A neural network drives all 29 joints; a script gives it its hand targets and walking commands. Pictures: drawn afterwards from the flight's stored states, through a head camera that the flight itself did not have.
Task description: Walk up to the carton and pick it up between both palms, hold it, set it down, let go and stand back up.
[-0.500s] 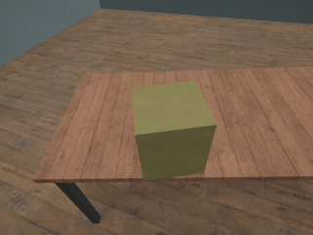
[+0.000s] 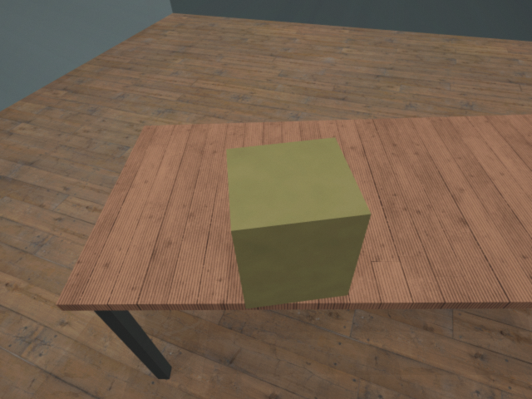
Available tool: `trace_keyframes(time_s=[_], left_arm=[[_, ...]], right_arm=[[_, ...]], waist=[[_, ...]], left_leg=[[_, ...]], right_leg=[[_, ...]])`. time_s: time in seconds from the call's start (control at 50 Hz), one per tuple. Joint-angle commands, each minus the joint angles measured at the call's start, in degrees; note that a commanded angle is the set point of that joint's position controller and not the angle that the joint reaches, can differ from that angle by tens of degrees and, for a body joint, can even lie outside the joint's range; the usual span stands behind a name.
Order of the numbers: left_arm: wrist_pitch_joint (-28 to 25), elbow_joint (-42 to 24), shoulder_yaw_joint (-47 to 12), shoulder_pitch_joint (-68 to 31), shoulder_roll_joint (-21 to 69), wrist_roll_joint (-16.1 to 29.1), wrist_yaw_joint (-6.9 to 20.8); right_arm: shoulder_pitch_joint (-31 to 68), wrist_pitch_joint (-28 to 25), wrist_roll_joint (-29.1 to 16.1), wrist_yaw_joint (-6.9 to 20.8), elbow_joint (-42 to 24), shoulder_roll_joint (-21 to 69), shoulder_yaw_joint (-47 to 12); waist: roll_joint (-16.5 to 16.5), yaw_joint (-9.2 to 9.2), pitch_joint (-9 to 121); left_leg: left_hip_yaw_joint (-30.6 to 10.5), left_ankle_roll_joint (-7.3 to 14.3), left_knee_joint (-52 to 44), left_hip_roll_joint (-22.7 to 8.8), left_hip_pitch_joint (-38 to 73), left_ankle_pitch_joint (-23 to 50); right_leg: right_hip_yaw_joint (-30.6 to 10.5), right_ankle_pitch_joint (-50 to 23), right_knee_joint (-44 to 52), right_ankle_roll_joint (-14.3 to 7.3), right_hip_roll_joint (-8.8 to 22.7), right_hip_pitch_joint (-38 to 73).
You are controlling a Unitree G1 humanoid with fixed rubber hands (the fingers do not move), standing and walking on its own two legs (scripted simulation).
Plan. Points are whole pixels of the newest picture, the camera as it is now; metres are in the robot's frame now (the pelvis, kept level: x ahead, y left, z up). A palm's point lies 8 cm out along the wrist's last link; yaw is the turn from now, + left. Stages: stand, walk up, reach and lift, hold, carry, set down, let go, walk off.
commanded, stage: stand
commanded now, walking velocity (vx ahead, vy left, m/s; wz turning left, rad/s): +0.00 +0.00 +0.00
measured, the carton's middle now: (289, 225) +0.45 +0.00 -0.02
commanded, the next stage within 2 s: none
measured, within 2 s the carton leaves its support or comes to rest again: neither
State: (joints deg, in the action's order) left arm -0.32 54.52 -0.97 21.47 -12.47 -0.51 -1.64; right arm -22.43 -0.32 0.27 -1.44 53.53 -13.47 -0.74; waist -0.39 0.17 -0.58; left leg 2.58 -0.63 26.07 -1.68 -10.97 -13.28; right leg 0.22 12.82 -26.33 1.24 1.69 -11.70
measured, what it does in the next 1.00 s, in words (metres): stands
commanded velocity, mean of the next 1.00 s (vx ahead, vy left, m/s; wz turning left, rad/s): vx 0.00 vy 0.00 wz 0.00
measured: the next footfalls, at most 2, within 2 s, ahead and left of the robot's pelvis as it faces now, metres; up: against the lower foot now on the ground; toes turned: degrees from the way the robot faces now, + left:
none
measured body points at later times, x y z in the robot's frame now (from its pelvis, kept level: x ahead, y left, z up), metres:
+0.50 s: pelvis +0.00 +0.00 +0.00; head +0.01 -0.01 +0.45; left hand +0.00 +0.24 -0.15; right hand +0.00 -0.25 -0.15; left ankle +0.01 +0.12 -0.74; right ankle +0.02 -0.13 -0.74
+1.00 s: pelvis +0.01 +0.00 +0.00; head +0.01 -0.01 +0.45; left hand +0.01 +0.24 -0.15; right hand +0.00 -0.25 -0.15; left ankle +0.01 +0.12 -0.74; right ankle +0.02 -0.13 -0.74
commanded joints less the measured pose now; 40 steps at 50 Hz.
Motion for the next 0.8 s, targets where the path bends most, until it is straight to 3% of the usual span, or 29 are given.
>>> trace_keyframes(time_s=[0.0, 0.08, 0.1, 0.14, 0.24, 0.34, 0.4, 0.5, 0.54, 0.62, 0.68, 0.76, 0.78], left_arm=[[-0.62, -2.19, 1.58, 2.98, -7.13, 0.04, -0.46], [-0.72, -1.66, 1.56, 2.85, -7.35, -0.13, -0.49], [-0.71, -1.77, 1.52, 3.26, -7.67, 0.12, -0.54], [-0.72, -1.55, 1.38, 3.18, -6.73, -0.01, -0.53], [-0.70, -0.96, 1.57, 3.19, -6.88, 0.03, -0.59], [-0.80, -0.66, 1.56, 2.90, -6.86, 0.18, -0.61], [-0.72, -0.48, 1.73, 3.35, -6.07, -0.07, -0.63], [-0.79, -0.33, 1.55, 3.51, -5.62, 0.12, -0.69], [-0.76, -0.13, 1.53, 3.83, -6.19, 0.00, -0.66], [-0.71, 0.36, 1.49, 3.08, -5.94, 0.15, -0.82], [-0.78, 0.25, 1.47, 3.65, -5.37, 0.19, -0.79], [-0.79, 0.27, 1.77, 3.43, -5.90, 0.33, -0.84], [-0.72, 0.28, 1.69, 3.18, -5.17, 0.25, -0.84]], right_arm=[[-3.68, -0.58, -0.05, -0.38, -1.60, -6.32, 1.59], [-3.71, -0.73, -0.10, -0.45, -1.66, -6.64, 1.71], [-3.67, -0.71, -0.44, -0.45, -1.79, -6.82, 1.77], [-3.00, -0.71, -0.18, -0.59, -1.74, -6.78, 1.50], [-3.33, -0.58, -0.20, -0.42, -0.92, -5.64, 1.48], [-3.76, -0.68, -0.37, -0.54, -0.12, -5.42, 1.35], [-2.88, -0.62, 0.03, -0.61, 0.05, -6.05, 1.69], [-2.47, -0.65, -0.23, -0.68, -0.08, -5.88, 1.73], [-3.44, -0.49, -0.24, -0.68, 0.41, -5.63, 1.52], [-3.33, -0.54, -0.25, -0.71, 0.97, -5.07, 1.23], [-3.29, -0.62, -0.21, -0.75, 1.14, -5.34, 1.38], [-3.81, -0.66, -0.18, -0.74, 1.25, -4.98, 1.43], [-2.94, -0.59, -0.03, -0.81, 1.63, -4.98, 1.29]], waist=[[-0.52, 0.13, -6.29], [0.10, 0.13, -3.50], [1.95, 0.00, -3.44], [2.31, -0.37, -3.75], [-0.96, 0.09, -4.70], [1.65, 0.45, -3.95], [-0.72, -0.09, -4.41], [1.00, -0.17, -4.40], [-0.07, 0.05, -4.25], [1.52, 0.16, -5.12], [-0.05, -0.05, -3.62], [1.92, 0.32, -2.99], [0.96, 0.01, -4.64]], left_leg=[[-5.01, 1.23, -6.33, -4.17, -4.12, -0.59], [-5.28, 1.30, -6.13, -4.28, -2.83, -0.89], [-5.32, 1.33, -6.13, -4.39, -2.70, -1.33], [-5.48, 1.45, -6.26, -4.68, -1.87, 0.47], [-4.85, 1.03, -6.31, -4.30, -3.18, -1.78], [-4.77, 1.20, -6.21, -4.50, -2.85, -0.36], [-4.02, 0.97, -5.97, -4.41, -2.20, -0.70], [-4.70, 1.32, -6.14, -4.64, -2.12, 0.58], [-4.20, 1.13, -6.17, -4.24, -2.47, 0.15], [-4.21, 1.24, -5.93, -4.69, -2.22, 2.09], [-4.41, 1.08, -6.11, -4.56, -1.55, 1.34], [-4.09, 0.95, -5.82, -4.43, -1.13, 2.28], [-3.80, 0.86, -5.68, -4.43, -1.67, 1.82]], right_leg=[[-4.35, -1.65, 5.22, -1.57, 3.62, -3.00], [-4.28, -0.85, 5.14, -1.62, 3.74, -1.77], [-4.17, -0.35, 5.27, -1.62, 3.48, -2.70], [-4.06, -2.04, 4.94, -1.34, 3.67, -2.30], [-5.00, -0.46, 5.51, -1.81, 3.66, -2.96], [-4.53, -1.80, 5.34, -1.73, 3.58, -1.84], [-4.67, -1.63, 5.42, -1.50, 3.84, -2.32], [-4.56, -2.78, 5.30, -1.46, 3.49, -2.18], [-4.59, -1.85, 5.48, -1.35, 3.59, -2.12], [-4.44, -3.91, 5.21, -1.46, 3.83, -2.16], [-4.51, -2.74, 5.42, -1.64, 3.72, -1.49], [-4.21, -3.37, 5.39, -1.60, 3.88, -1.21], [-4.44, -3.40, 5.34, -1.41, 4.03, -1.66]])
